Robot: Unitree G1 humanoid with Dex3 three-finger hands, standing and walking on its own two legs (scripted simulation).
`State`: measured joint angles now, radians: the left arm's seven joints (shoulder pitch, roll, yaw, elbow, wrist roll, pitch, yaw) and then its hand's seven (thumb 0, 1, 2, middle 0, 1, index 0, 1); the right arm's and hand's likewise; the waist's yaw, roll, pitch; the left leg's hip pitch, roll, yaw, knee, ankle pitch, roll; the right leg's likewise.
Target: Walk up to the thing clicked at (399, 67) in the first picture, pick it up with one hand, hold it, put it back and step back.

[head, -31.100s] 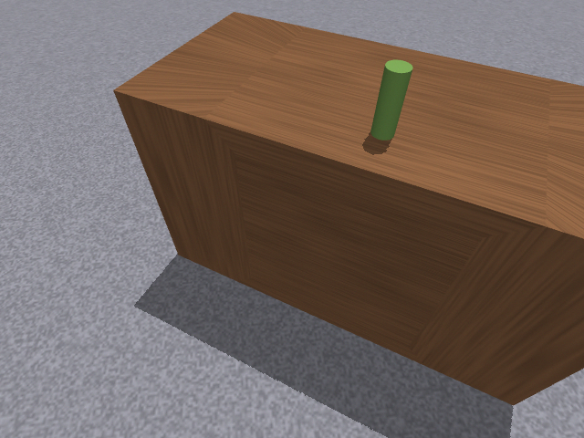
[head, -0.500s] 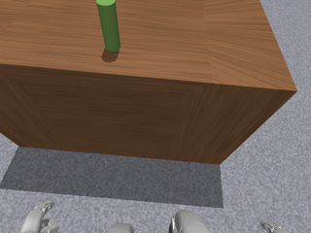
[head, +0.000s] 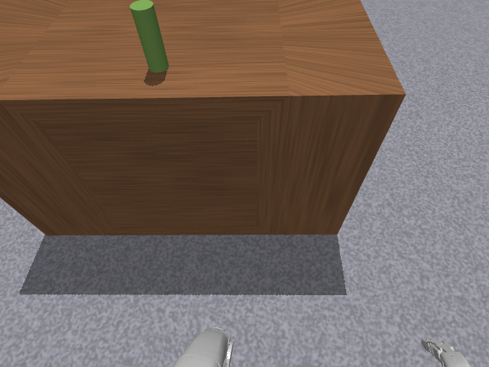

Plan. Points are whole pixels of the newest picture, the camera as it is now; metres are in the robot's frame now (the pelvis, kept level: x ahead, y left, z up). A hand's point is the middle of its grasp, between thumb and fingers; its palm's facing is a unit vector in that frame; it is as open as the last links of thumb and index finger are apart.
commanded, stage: step back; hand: left
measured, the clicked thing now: (151, 38) +0.84 +0.26 +0.07
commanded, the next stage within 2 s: stand in 1.80 s
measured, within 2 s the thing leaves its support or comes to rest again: neither
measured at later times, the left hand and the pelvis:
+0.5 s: hand out of the picture -0.07 +0.26 -0.15, palm faces +0.01 -0.93 -0.37, open 7.4 cm; pelvis -0.17 -0.02 +0.00, yaw +1 degrees
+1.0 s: hand out of the picture -0.27 +0.24 -0.14, palm faces +0.12 -0.91 -0.40, open 7.4 cm; pelvis -0.29 -0.05 +0.00, yaw +7 degrees
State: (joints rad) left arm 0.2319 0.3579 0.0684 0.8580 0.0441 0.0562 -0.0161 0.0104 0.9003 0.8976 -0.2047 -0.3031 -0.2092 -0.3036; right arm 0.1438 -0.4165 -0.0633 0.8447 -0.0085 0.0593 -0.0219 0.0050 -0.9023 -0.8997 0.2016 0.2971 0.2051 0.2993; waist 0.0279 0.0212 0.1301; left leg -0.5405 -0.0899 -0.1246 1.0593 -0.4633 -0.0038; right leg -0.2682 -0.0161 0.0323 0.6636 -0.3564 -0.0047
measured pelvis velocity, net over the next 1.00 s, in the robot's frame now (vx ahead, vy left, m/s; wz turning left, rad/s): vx -0.29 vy -0.05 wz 0.12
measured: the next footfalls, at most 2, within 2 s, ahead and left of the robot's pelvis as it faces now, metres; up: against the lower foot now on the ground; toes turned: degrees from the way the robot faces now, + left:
left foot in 0.20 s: -0.04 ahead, +0.12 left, +0.00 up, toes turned +3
right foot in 0.58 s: -0.23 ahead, -0.17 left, +0.00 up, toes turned +5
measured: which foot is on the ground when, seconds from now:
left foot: up 0.00-0.18, down 0.20-0.60, up 0.62-0.88, down 0.90-1.00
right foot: down 0.00-0.22, up 0.24-0.56, down 0.58-1.00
